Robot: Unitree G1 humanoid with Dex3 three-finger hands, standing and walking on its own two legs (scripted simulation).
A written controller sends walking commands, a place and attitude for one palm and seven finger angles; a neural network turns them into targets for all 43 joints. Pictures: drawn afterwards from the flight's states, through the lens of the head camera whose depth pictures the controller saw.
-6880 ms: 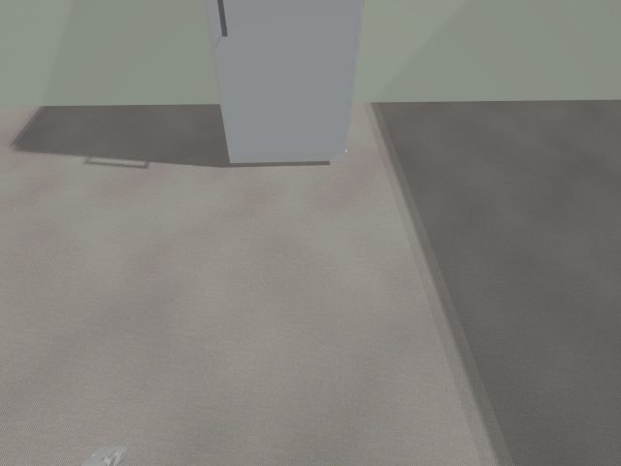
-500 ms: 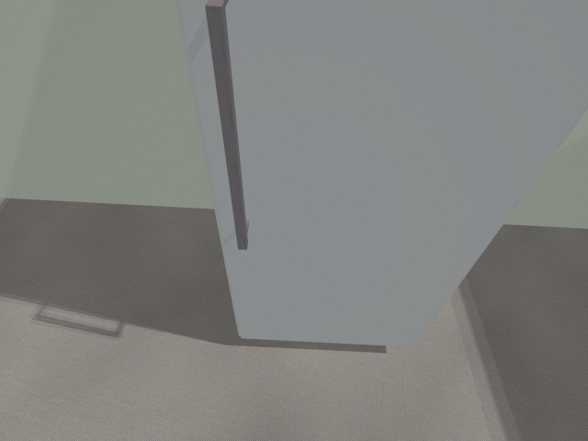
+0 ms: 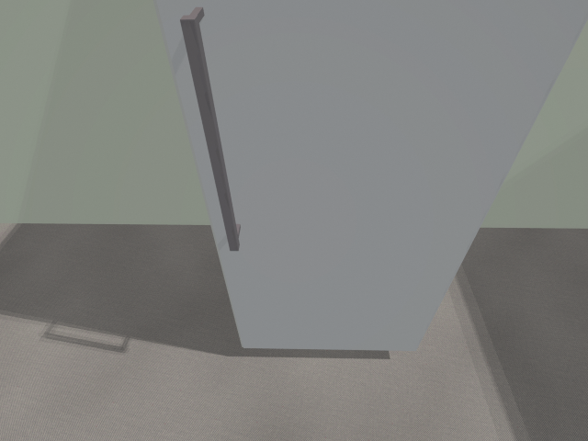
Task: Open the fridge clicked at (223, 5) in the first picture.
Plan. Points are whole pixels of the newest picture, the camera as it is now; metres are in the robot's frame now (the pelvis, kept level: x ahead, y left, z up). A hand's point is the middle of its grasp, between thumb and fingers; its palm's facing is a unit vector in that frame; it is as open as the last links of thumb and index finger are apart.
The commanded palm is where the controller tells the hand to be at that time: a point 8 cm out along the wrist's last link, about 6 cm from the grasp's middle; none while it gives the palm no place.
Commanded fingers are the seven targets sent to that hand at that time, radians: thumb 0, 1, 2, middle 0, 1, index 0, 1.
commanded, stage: look again from close up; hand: left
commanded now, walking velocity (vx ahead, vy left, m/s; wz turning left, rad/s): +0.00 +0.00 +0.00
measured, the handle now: (220, 154) +0.53 +0.15 +0.13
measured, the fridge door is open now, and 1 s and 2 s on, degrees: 0 0 0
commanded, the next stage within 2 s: shuffle to correct the standing spot in 1.88 s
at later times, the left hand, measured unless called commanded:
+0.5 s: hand out of the picture -0.04 +0.16 -0.17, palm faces +0.05 -0.98 -0.17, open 7.3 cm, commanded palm none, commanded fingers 0.00 0.90 0.90 -0.20 -0.30 -0.20 -0.30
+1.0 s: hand out of the picture -0.03 +0.15 -0.17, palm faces +0.06 -0.98 -0.17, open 7.3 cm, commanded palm none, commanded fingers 0.00 0.90 0.90 -0.20 -0.30 -0.20 -0.30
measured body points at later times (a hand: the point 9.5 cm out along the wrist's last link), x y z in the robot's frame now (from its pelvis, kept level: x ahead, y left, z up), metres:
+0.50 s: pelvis -0.03 -0.01 +0.00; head -0.03 +0.00 +0.45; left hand -0.05 +0.21 -0.16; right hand -0.06 -0.22 -0.16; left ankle +0.00 +0.12 -0.73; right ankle +0.03 -0.14 -0.73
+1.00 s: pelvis -0.02 -0.01 +0.00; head -0.03 -0.01 +0.45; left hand -0.04 +0.20 -0.16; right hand -0.03 -0.21 -0.16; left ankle +0.00 +0.12 -0.73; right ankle +0.03 -0.14 -0.73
